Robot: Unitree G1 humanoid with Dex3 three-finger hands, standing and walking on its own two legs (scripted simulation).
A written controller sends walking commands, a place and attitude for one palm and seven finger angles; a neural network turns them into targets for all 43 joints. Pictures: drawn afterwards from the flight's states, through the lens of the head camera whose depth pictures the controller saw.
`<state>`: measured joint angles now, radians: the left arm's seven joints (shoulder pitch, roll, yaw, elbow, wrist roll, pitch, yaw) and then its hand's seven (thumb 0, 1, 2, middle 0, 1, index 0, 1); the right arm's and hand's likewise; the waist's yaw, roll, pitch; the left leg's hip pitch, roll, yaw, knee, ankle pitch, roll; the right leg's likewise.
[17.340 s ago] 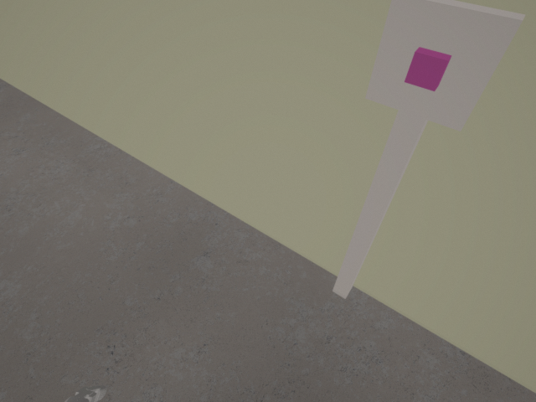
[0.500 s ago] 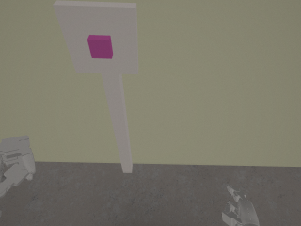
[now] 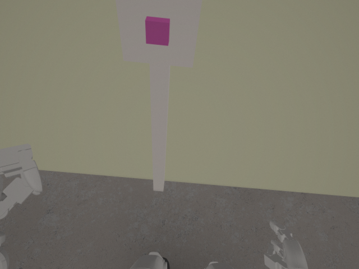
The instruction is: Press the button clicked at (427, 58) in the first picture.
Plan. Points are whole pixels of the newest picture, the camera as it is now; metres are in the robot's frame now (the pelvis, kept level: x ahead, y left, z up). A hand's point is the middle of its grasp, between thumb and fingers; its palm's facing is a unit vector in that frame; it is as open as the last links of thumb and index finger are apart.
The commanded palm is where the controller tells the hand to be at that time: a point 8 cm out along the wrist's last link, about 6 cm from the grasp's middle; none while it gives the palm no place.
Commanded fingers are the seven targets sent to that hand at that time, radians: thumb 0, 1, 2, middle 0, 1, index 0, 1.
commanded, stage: step back with the hand held close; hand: left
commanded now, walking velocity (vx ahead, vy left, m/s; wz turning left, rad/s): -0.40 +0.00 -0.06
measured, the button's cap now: (157, 30) +0.60 +0.11 +0.23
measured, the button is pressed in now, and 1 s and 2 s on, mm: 0 0 0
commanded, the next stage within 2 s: stop stepping back and stand still in 0.20 s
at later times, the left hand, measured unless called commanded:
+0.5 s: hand out of the picture +0.10 +0.25 +0.20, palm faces +0.16 -0.90 -0.40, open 3.1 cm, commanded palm +0.04 +0.31 +0.20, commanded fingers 0.00 0.90 0.90 -1.30 -1.50 -1.30 -1.50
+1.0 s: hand out of the picture -0.05 +0.32 +0.22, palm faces +0.33 -0.82 -0.47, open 3.1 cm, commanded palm -0.10 +0.37 +0.20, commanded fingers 0.00 0.90 0.90 -1.30 -1.50 -1.30 -1.50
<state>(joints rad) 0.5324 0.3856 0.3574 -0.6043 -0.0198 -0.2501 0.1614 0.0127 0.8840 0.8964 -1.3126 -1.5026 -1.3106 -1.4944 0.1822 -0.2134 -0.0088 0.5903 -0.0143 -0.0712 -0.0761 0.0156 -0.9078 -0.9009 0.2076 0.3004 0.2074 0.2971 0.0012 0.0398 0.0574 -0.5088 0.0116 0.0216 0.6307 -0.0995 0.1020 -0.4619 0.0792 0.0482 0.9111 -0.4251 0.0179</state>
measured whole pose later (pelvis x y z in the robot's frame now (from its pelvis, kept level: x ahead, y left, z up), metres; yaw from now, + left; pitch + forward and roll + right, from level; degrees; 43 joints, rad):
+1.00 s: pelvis -0.24 +0.10 +0.02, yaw -3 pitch -1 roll -2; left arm 0.65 0.46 0.40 -0.64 -0.02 -0.26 0.14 0.01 0.89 0.90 -1.31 -1.50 -1.31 -1.49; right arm 0.34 -0.12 0.03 0.62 -0.02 -0.09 -0.04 0.01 -0.90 -0.90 0.21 0.30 0.21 0.30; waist -0.04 0.00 -0.08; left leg -0.33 0.11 -0.04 0.60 -0.35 0.00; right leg -0.30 0.03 -0.14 0.73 -0.49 -0.04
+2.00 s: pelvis -0.21 +0.13 +0.03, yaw +0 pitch -1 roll +0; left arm 0.30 0.21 0.00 1.09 0.01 0.02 0.02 0.01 0.90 0.90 -0.67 -0.87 -0.68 -0.83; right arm 0.29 -0.16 0.01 1.06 -0.01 0.02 -0.02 0.01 -0.91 -0.90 0.20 0.30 0.20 0.30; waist 0.01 0.02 0.06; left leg -0.18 0.03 0.08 0.44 -0.24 0.01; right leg -0.16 -0.02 -0.09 0.42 -0.24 -0.01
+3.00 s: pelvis -0.22 +0.13 +0.03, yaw -1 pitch -2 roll +0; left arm 0.28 0.10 0.01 1.17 0.01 -0.01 0.04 0.00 0.91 0.90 -0.20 -0.30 -0.20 -0.29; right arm 0.31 -0.11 -0.01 1.14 -0.02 0.00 -0.04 0.00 -0.91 -0.90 0.20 0.30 0.20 0.30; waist -0.01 0.03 0.05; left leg -0.15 0.02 0.11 0.40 -0.21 0.01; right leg -0.16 -0.02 -0.06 0.42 -0.22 -0.01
